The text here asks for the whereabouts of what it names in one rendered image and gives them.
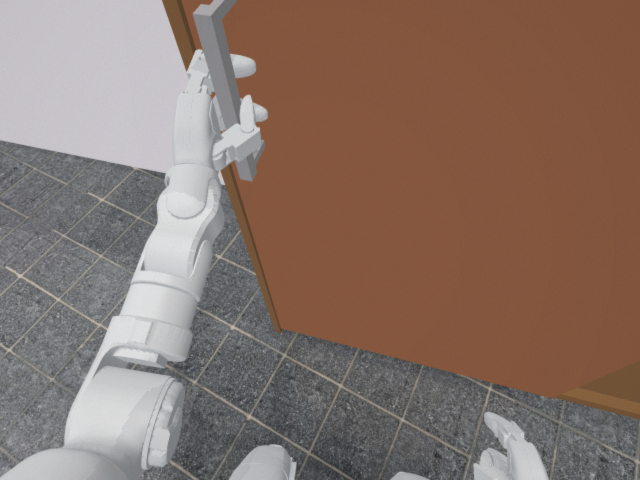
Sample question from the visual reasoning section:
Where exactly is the robot left thigh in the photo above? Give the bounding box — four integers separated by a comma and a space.
229, 445, 297, 480

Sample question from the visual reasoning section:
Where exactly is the left robot upper arm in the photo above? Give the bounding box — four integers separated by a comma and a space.
0, 366, 185, 480

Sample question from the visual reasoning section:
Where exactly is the wardrobe door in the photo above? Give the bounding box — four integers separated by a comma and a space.
181, 0, 640, 398
579, 361, 640, 403

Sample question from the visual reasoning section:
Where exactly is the robot left hand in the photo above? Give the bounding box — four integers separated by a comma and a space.
172, 49, 268, 175

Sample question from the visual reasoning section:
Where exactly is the robot left forearm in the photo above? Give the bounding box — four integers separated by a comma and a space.
64, 163, 225, 445

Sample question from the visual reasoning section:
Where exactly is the robot right hand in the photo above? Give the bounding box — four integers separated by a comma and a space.
474, 412, 549, 480

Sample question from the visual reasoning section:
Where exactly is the handle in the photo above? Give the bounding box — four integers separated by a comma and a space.
193, 0, 265, 182

